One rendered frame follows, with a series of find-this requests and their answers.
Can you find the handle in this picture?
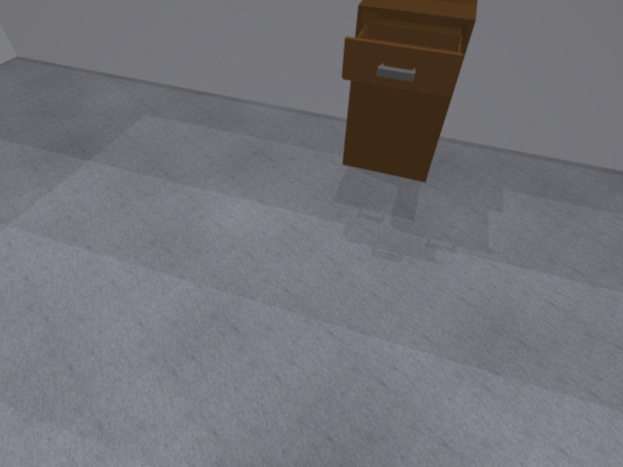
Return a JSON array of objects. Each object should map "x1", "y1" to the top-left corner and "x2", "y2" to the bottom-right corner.
[{"x1": 377, "y1": 63, "x2": 416, "y2": 82}]

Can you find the cabinet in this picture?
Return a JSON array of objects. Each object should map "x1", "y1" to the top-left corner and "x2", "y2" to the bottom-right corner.
[{"x1": 343, "y1": 0, "x2": 477, "y2": 182}]

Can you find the drawer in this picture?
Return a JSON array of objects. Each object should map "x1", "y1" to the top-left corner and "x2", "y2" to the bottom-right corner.
[{"x1": 342, "y1": 22, "x2": 463, "y2": 97}]

